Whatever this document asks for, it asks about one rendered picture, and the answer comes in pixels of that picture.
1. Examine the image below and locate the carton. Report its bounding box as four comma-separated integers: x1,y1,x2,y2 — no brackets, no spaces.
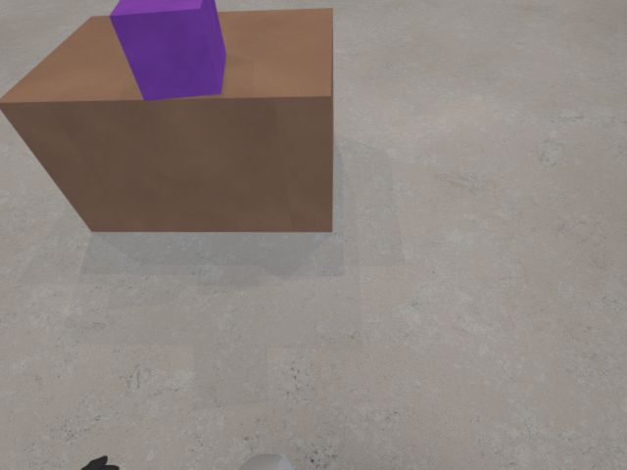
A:
109,0,226,101

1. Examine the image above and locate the pedestal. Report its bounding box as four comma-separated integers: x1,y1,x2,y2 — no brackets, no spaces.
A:
0,8,333,232

